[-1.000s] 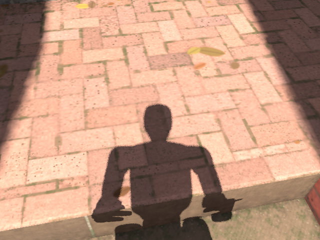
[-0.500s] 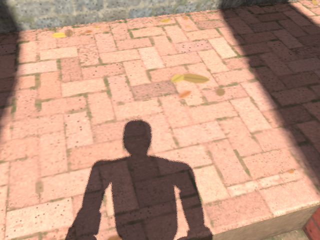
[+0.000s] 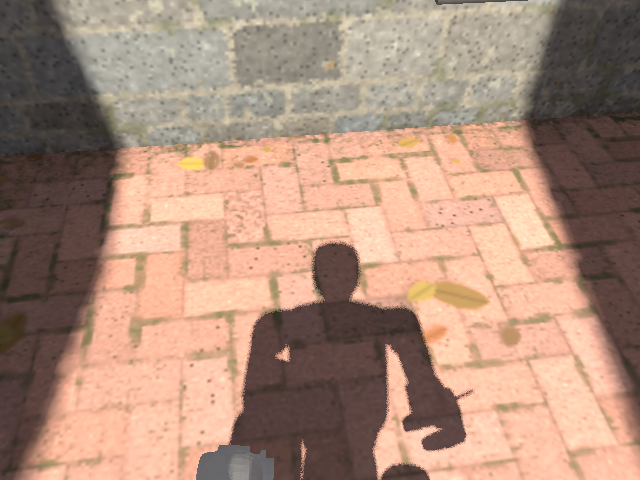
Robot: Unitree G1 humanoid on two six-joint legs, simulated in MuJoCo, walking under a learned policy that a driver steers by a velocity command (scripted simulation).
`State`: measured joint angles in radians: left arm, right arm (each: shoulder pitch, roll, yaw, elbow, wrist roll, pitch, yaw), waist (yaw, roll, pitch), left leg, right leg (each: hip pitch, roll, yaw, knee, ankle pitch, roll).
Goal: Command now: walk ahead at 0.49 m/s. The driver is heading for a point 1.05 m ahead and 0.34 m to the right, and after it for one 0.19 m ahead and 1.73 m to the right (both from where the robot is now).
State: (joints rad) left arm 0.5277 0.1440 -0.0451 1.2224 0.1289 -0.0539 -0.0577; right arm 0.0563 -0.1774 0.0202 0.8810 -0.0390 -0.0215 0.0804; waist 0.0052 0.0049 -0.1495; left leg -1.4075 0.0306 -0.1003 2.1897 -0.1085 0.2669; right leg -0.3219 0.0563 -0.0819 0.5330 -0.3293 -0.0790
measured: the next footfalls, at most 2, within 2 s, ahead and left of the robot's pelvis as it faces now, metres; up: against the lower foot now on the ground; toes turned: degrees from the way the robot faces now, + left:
left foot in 0.18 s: +0.26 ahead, +0.13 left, +0.18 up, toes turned +3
right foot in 0.78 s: +0.60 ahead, -0.13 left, +0.18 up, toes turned -11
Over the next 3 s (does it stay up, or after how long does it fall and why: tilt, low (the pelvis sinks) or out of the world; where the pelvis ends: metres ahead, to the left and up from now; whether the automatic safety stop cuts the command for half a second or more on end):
stays up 0.93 -0.38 0.19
